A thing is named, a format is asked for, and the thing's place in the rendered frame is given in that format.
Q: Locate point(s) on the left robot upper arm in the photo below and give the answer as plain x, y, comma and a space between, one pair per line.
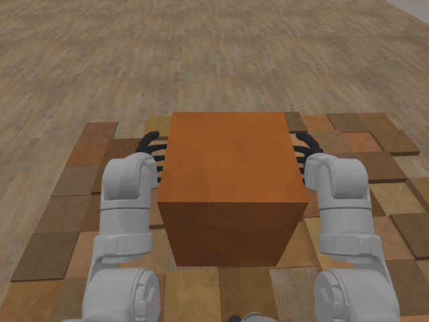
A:
121, 295

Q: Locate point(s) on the carton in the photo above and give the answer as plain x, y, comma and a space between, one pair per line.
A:
231, 191

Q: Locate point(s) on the left robot forearm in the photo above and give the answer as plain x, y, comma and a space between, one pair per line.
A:
124, 220

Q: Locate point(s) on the right robot hand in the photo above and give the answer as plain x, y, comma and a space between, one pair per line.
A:
312, 143

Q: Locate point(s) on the right robot forearm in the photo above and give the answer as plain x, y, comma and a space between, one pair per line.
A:
347, 231

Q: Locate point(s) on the right robot upper arm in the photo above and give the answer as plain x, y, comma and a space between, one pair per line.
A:
354, 295

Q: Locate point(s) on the left robot hand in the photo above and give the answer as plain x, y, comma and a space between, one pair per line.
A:
143, 147

